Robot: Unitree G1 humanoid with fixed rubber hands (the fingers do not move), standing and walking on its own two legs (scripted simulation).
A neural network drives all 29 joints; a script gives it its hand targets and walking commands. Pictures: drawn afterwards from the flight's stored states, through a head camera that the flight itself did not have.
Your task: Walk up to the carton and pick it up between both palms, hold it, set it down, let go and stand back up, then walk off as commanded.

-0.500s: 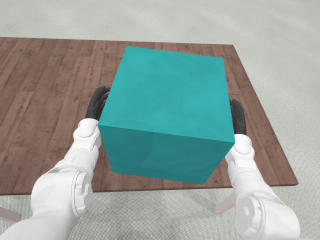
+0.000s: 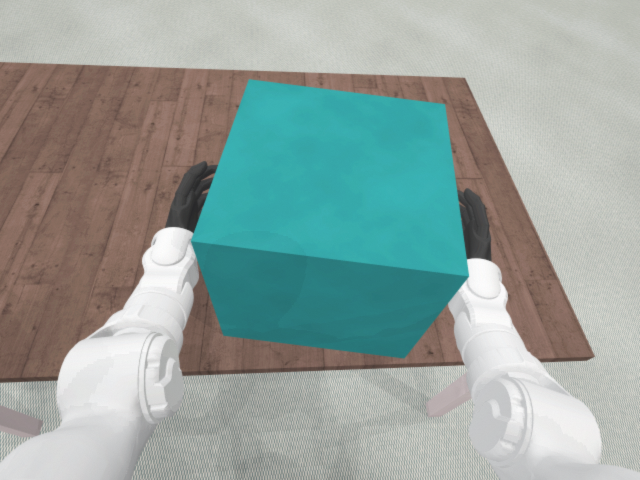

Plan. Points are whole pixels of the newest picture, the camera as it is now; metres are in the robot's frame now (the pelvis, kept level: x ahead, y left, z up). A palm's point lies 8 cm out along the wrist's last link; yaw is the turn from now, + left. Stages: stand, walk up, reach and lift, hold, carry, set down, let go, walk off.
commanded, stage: set down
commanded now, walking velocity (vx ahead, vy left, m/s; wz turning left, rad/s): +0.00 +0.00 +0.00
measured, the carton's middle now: (329, 224) +0.46 -0.06 +0.00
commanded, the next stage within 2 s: none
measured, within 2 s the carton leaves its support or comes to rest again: neither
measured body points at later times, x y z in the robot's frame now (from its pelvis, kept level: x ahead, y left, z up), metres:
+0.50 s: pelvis -0.02 +0.00 -0.03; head +0.05 +0.02 +0.41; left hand +0.46 +0.16 +0.04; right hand +0.39 -0.27 +0.04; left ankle +0.00 +0.11 -0.74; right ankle +0.00 -0.14 -0.74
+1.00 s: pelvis -0.05 -0.02 -0.03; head +0.01 +0.01 +0.41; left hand +0.40 +0.17 +0.01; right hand +0.33 -0.25 +0.02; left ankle +0.00 +0.10 -0.74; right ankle +0.00 -0.14 -0.74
